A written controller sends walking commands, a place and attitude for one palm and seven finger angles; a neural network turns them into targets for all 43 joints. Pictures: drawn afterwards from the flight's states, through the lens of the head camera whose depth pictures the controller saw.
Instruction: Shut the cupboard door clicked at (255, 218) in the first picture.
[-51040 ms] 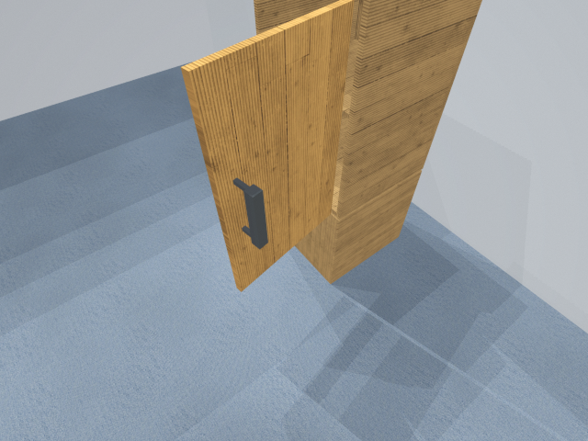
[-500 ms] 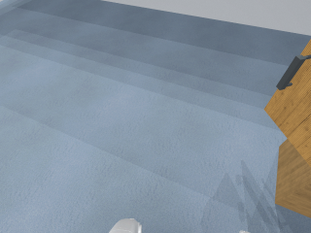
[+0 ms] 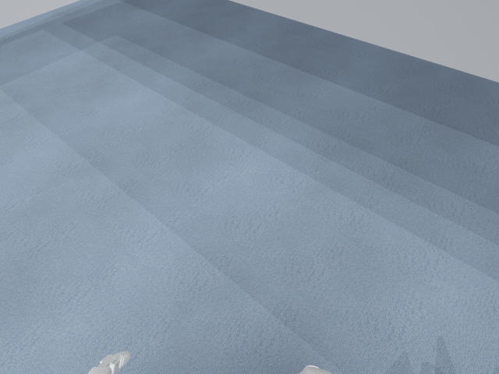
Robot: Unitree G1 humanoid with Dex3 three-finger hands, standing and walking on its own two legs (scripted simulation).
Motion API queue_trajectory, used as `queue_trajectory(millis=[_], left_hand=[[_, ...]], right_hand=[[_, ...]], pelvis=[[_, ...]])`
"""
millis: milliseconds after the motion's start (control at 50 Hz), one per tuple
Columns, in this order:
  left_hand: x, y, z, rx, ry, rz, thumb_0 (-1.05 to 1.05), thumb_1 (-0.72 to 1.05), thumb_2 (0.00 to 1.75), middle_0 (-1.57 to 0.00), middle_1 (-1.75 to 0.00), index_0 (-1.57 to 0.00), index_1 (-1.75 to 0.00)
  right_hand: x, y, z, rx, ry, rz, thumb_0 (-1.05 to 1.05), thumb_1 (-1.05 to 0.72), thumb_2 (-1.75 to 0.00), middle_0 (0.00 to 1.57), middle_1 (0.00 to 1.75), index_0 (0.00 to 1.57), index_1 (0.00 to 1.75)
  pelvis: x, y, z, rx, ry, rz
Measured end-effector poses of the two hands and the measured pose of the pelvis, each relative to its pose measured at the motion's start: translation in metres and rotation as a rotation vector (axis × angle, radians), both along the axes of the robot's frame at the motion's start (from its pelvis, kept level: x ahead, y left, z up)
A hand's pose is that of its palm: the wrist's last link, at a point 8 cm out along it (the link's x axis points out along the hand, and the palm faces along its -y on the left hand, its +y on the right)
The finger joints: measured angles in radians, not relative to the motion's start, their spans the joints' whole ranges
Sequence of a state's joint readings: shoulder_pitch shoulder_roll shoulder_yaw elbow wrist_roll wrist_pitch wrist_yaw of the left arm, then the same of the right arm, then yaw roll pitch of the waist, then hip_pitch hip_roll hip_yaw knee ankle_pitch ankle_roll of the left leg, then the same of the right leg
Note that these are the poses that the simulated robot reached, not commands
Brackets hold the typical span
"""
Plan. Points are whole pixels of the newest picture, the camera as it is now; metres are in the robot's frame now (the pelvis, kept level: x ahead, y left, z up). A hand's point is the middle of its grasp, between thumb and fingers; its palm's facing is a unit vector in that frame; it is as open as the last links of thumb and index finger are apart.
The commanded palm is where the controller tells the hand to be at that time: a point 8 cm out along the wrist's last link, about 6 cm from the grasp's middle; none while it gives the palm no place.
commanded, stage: walk to a spot facing it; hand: left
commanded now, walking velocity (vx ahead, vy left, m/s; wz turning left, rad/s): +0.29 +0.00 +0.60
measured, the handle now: out of the picture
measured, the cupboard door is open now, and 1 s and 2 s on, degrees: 40 40 40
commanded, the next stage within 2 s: turn to face it in 0.44 s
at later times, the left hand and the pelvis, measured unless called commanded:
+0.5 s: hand out of the picture +0.07 +0.22 -0.19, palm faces +0.37 -0.90 -0.21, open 7.3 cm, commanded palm none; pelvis +0.15 +0.03 -0.01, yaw +19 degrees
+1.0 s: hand (145, 312) +0.25 +0.23 -0.16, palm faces +0.25 -0.95 -0.20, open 7.3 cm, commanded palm none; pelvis +0.24 +0.04 +0.01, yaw +11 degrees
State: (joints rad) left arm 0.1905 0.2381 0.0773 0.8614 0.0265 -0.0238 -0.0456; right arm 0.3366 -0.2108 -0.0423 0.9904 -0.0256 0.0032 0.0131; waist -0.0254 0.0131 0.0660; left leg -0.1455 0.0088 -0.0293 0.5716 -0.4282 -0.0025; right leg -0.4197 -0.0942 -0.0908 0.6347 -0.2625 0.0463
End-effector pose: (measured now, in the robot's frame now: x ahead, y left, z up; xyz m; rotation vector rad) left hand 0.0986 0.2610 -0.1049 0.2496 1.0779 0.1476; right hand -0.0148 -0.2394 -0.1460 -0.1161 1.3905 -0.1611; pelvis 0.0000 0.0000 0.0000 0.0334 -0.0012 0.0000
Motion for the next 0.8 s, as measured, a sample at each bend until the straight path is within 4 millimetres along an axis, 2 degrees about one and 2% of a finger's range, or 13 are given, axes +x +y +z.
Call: queue_trajectory(millis=[40, 80, 140, 220, 300, 380, 420, 460, 520, 640, 720, 800], left_hand=[[0.013, -0.007, 0.000, 0.013, -0.042, 0.023, 0.00, 0.91, 0.89, -0.20, -0.30, -0.20, -0.30], [0.014, -0.014, 0.002, 0.012, -0.041, 0.060, 0.00, 0.91, 0.89, -0.20, -0.30, -0.20, -0.30], [0.007, -0.025, 0.002, -0.008, 0.012, 0.122, 0.00, 0.91, 0.89, -0.20, -0.30, -0.20, -0.30], [-0.011, -0.038, -0.003, -0.053, 0.096, 0.220, 0.00, 0.92, 0.89, -0.20, -0.30, -0.20, -0.30], [-0.034, -0.040, -0.012, -0.091, 0.188, 0.322, 0.00, 0.93, 0.89, -0.20, -0.30, -0.20, -0.30], [-0.056, -0.035, -0.027, -0.131, 0.284, 0.413, 0.00, 0.92, 0.89, -0.20, -0.30, -0.20, -0.30], [-0.063, -0.028, -0.038, -0.146, 0.328, 0.446, 0.00, 0.92, 0.89, -0.20, -0.30, -0.20, -0.30], [-0.063, -0.016, -0.049, -0.151, 0.364, 0.467, 0.00, 0.91, 0.89, -0.20, -0.30, -0.20, -0.30], [-0.043, 0.007, -0.049, -0.120, 0.339, 0.493, 0.01, 0.91, 0.89, -0.20, -0.30, -0.20, -0.30], [0.029, 0.043, -0.024, -0.060, 0.162, 0.480, 0.01, 0.91, 0.89, -0.20, -0.30, -0.20, -0.30], [0.069, 0.044, -0.011, -0.044, 0.110, 0.438, 0.00, 0.91, 0.90, -0.19, -0.30, -0.19, -0.30], [0.099, 0.030, -0.012, -0.049, 0.107, 0.388, 0.00, 0.91, 0.90, -0.19, -0.30, -0.19, -0.30]], right_hand=[[0.016, -0.011, -0.008, 0.000, 0.028, 0.022, 0.01, -0.90, -0.90, 0.20, 0.30, 0.20, 0.30], [0.043, -0.020, -0.005, -0.008, 0.022, 0.051, 0.01, -0.90, -0.90, 0.20, 0.30, 0.20, 0.30], [0.095, -0.026, 0.007, -0.016, -0.036, 0.094, 0.01, -0.90, -0.90, 0.20, 0.30, 0.20, 0.30], [0.174, -0.020, 0.026, -0.017, -0.125, 0.174, 0.01, -0.91, -0.90, 0.20, 0.30, 0.19, 0.30], [0.255, 0.004, 0.037, -0.015, -0.198, 0.296, 0.01, -0.91, -0.90, 0.20, 0.30, 0.19, 0.30], [0.331, 0.045, 0.041, -0.015, -0.275, 0.422, 0.01, -0.91, -0.90, 0.20, 0.30, 0.19, 0.30], [0.364, 0.066, 0.039, -0.019, -0.333, 0.470, 0.01, -0.91, -0.90, 0.20, 0.30, 0.19, 0.30], [0.388, 0.081, 0.035, -0.029, -0.387, 0.498, 0.01, -0.91, -0.90, 0.20, 0.30, 0.19, 0.30], [0.402, 0.094, 0.037, -0.043, -0.381, 0.533, 0.00, -0.91, -0.90, 0.20, 0.30, 0.19, 0.30], [0.402, 0.104, 0.039, -0.036, -0.304, 0.539, 0.01, -0.90, -0.90, 0.20, 0.30, 0.20, 0.30], [0.394, 0.105, 0.035, 0.000, -0.263, 0.493, 0.01, -0.90, -0.90, 0.20, 0.30, 0.20, 0.30], [0.386, 0.098, 0.020, 0.043, -0.216, 0.412, 0.01, -0.90, -0.90, 0.20, 0.30, 0.20, 0.30]], pelvis=[[0.013, -0.007, -0.005, -0.008, -0.006, 0.034], [0.026, -0.011, -0.002, -0.012, -0.010, 0.064], [0.047, -0.015, 0.008, -0.018, -0.006, 0.111], [0.074, -0.015, 0.018, -0.022, 0.001, 0.180], [0.099, -0.009, 0.018, -0.031, 0.000, 0.243], [0.123, 0.007, 0.010, -0.040, -0.008, 0.289], [0.137, 0.020, 0.000, -0.043, -0.011, 0.298], [0.146, 0.031, -0.011, -0.054, -0.008, 0.314], [0.155, 0.036, -0.009, -0.051, -0.003, 0.341], [0.176, 0.042, 0.007, -0.052, 0.017, 0.376], [0.195, 0.041, 0.014, -0.046, 0.012, 0.358], [0.218, 0.036, 0.009, -0.016, 0.009, 0.307]])
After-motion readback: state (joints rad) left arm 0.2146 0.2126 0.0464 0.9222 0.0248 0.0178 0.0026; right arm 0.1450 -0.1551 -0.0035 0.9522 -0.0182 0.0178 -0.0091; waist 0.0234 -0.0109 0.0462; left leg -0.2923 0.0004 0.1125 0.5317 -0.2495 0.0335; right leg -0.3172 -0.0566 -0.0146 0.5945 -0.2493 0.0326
